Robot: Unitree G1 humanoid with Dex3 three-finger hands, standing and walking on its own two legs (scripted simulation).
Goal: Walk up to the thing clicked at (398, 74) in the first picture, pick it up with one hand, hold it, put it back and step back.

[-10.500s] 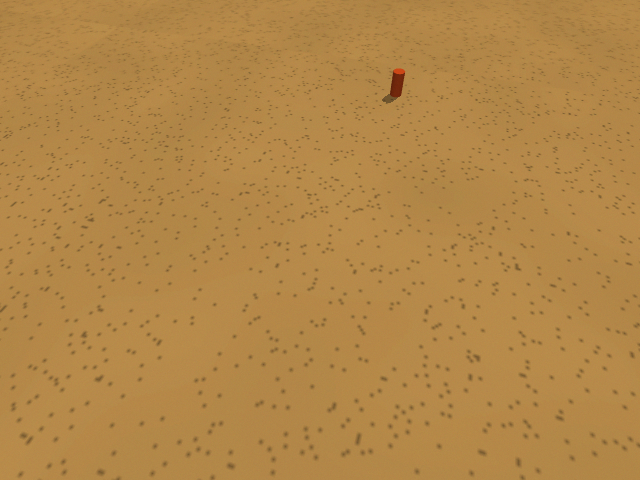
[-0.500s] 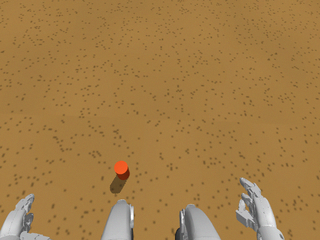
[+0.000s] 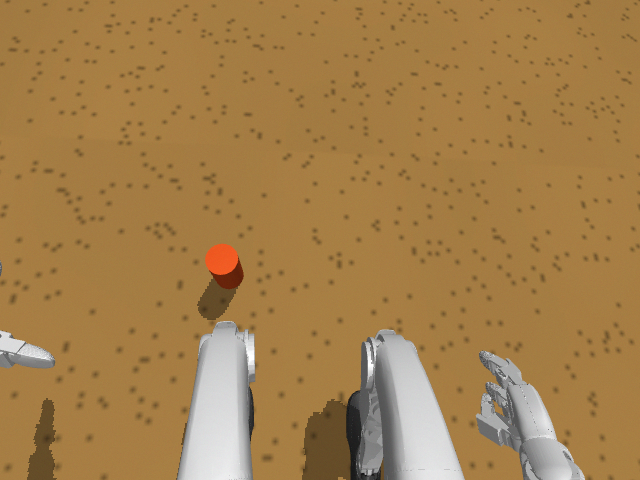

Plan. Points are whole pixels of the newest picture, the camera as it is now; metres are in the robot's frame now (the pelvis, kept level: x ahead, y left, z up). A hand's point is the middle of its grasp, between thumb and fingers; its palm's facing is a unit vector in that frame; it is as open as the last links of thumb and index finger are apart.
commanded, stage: go down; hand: left
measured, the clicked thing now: (225, 267) +0.45 +0.19 -0.45
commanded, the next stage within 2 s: approach in 1.34 s
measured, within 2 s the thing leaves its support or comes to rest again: neither
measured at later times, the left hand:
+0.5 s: hand (34, 278) +0.34 +0.38 -0.10, palm faces +0.17 -0.98 -0.11, open 17.2 cm
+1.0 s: hand (40, 262) +0.36 +0.38 -0.12, palm faces +0.15 -0.98 -0.09, open 17.5 cm
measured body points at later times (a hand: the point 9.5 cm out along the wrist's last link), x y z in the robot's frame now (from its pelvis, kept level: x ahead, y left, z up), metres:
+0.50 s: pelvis -0.02 +0.00 -0.09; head +0.18 +0.04 +0.32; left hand +0.33 +0.43 -0.10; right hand +0.15 -0.28 -0.19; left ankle +0.07 +0.14 -0.49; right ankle +0.06 -0.14 -0.49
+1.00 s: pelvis -0.03 +0.00 -0.13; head +0.17 +0.05 +0.27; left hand +0.35 +0.44 -0.11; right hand +0.11 -0.28 -0.24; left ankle +0.07 +0.14 -0.49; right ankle +0.06 -0.14 -0.49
